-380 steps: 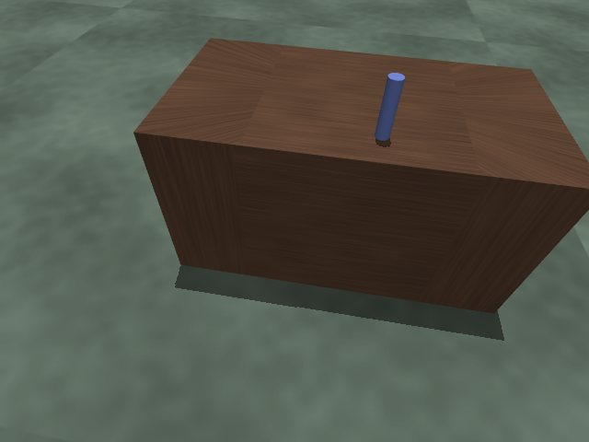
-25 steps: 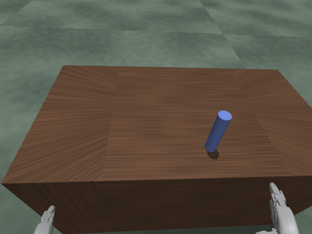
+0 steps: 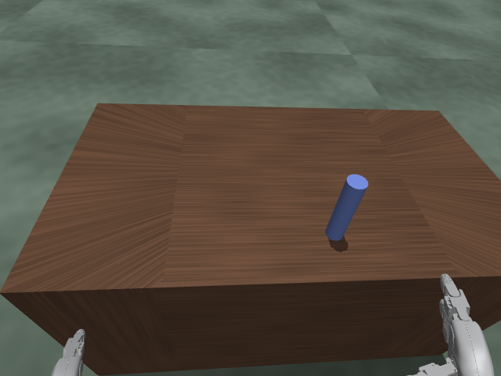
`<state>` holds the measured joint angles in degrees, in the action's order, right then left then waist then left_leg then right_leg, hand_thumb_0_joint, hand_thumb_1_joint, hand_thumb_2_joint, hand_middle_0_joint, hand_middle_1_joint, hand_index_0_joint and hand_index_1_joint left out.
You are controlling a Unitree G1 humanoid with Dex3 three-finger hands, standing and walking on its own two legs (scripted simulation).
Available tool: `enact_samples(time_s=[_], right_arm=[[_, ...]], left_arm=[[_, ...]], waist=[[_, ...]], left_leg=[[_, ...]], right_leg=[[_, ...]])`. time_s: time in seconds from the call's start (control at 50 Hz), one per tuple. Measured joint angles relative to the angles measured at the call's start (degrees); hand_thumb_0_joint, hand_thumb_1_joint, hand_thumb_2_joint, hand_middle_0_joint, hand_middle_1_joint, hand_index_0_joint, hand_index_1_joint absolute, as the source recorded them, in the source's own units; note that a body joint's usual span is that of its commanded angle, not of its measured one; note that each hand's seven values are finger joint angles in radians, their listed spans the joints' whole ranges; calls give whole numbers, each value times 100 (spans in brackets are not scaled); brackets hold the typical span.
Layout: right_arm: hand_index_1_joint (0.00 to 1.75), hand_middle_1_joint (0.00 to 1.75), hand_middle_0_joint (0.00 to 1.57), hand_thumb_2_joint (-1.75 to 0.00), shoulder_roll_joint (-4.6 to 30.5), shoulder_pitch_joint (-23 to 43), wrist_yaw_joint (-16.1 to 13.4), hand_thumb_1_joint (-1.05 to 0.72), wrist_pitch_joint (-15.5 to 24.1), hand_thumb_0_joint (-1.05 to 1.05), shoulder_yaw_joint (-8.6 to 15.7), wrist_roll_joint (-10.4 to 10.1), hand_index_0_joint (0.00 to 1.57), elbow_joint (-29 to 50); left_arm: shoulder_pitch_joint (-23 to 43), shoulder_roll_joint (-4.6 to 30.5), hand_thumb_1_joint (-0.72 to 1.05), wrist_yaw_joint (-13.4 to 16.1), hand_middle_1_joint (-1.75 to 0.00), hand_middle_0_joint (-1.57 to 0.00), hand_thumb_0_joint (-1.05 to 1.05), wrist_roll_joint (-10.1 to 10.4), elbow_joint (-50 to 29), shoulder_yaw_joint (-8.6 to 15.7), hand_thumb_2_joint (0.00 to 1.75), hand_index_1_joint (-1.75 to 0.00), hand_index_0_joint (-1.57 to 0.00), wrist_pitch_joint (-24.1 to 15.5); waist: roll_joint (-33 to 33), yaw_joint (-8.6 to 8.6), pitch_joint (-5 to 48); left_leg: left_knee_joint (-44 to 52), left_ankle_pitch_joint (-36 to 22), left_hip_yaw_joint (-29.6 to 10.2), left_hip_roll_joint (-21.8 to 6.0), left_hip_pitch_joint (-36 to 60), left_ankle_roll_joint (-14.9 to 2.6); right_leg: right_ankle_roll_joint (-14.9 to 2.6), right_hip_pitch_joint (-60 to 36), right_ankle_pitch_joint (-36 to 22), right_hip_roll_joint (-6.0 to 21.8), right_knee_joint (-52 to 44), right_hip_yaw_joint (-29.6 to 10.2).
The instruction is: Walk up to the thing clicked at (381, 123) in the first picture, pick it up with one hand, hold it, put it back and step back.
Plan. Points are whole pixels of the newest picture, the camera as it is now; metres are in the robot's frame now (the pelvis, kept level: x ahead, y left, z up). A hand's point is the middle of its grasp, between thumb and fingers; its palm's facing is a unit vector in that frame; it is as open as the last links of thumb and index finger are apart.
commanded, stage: rise first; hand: right
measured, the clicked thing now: (344, 210) +0.47 -0.23 -0.04
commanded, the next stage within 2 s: go down in 0.12 s
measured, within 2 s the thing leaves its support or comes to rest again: neither
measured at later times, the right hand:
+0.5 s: hand (432, 323) +0.20 -0.27 +0.03, palm faces +0.32 +0.90 -0.31, open 17.2 cm
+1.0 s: hand (453, 264) +0.29 -0.35 +0.04, palm faces +0.22 +0.97 -0.03, open 17.5 cm
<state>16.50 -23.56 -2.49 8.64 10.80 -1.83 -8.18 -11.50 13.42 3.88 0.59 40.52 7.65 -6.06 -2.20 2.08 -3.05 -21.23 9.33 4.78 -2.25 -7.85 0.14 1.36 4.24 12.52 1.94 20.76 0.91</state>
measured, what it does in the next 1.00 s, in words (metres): stands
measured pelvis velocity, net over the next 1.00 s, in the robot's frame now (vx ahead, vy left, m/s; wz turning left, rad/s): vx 0.00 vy -0.02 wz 0.00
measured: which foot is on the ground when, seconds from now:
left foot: down 0.00-1.00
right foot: down 0.00-1.00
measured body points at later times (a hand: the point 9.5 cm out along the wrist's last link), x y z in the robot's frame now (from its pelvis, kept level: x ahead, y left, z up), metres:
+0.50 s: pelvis +0.00 +0.00 +0.00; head -0.01 +0.01 +0.45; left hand +0.17 +0.27 -0.09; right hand +0.18 -0.32 +0.05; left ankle +0.03 +0.12 -0.75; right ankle -0.01 -0.14 -0.75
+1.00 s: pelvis +0.00 -0.02 -0.01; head +0.02 -0.04 +0.43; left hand +0.15 +0.25 -0.10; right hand +0.27 -0.40 +0.04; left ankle +0.03 +0.12 -0.75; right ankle -0.01 -0.14 -0.75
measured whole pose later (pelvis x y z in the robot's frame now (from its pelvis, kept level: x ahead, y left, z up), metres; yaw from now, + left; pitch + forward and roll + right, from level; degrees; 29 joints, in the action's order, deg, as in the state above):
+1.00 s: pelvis +0.00 -0.02 -0.01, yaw +0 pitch +4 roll +1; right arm 28.7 8.2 26.1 19.8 30.5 -17.2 -43.0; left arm -10.7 12.6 8.6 0.3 41.3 1.6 -8.5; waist 1.4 -1.2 1.5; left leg -29.9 12.2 4.5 -2.7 -21.2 1.1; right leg 0.2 19.7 18.0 1.9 33.9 0.6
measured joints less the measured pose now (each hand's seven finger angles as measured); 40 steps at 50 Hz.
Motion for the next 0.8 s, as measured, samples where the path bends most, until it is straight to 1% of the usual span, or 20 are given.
enact_samples(time_s=[0.22,0.28,0.36,0.42,0.46,0.5,0.56,0.62,0.7,0.8], right_arm=[[6,6,5,-6,26,-73,34,50,166,-2,49,9,6,202],[6,6,5,-6,-2,-111,54,49,222,-2,98,16,6,237],[6,6,5,-7,-89,-117,119,48,348,-2,249,16,6,272],[6,6,5,-7,-86,59,211,48,442,-2,408,-40,6,99],[6,6,5,-7,-45,244,314,48,492,-2,539,-123,6,-99],[6,6,5,-6,20,478,455,48,548,-2,683,-233,6,-318],[6,6,5,-6,172,915,738,49,678,-2,912,-445,6,-722],[6,6,5,-6,378,1425,1124,50,780,-2,1139,-706,6,-1244],[6,6,4,-6,667,2037,1684,51,888,-2,1433,-1034,6,-2026],[6,6,4,-6,952,2631,2257,52,1011,-2,1754,-1330,6,-2812]], left_arm=[[35,-25,-55,-27,-6,-6,-1,-14,72,54,8,-6,-5,-18],[54,-20,-55,-45,-6,-6,-1,-37,77,54,8,-6,-6,-35],[94,-18,-54,-67,-6,-6,-1,-110,55,50,6,-6,-6,-26],[123,-37,-54,-67,-6,-6,-1,-130,35,78,6,-6,-6,-21],[155,-32,-53,-52,-5,-6,-1,-131,68,108,6,-6,-6,-36],[189,-13,-53,-13,-5,-6,-1,-107,128,90,5,-5,-6,-51],[264,-12,-53,53,-5,-6,-1,-65,271,-8,5,-5,-6,-66],[372,-37,-53,116,-5,-6,0,-21,442,-137,5,-5,-5,-89],[372,-88,-54,206,-5,-6,-1,18,377,-307,5,-5,-6,-100],[225,-97,-54,331,-5,-6,-1,29,167,-435,5,-5,-6,-181]], waist=[[-7,8,-13],[2,-6,9],[24,-45,66],[52,-63,102],[72,-84,122],[99,-100,131],[147,-126,153],[190,-165,178],[231,-250,217],[305,-302,299]], left_leg=[[-2,-9,5,-2,-6,-2],[-27,0,4,-5,-43,-2],[-103,38,22,-8,-125,3],[-155,67,43,-11,-174,4],[-193,85,53,-17,-210,5],[-230,101,60,-20,-251,6],[-293,120,70,-16,-352,7],[-417,155,66,-19,-531,9],[-541,189,56,-27,-731,22],[-644,218,26,-43,-935,45]], right_leg=[[0,11,-8,-2,6,-6],[0,48,0,-4,31,-7],[-3,155,51,-1,144,-29],[-4,223,85,-1,219,-52],[-4,267,103,-4,261,-65],[-5,316,122,-5,309,-74],[-5,439,158,2,413,-88],[-8,634,215,6,573,-90],[-20,856,281,3,748,-88],[-49,1073,351,-10,903,-65]])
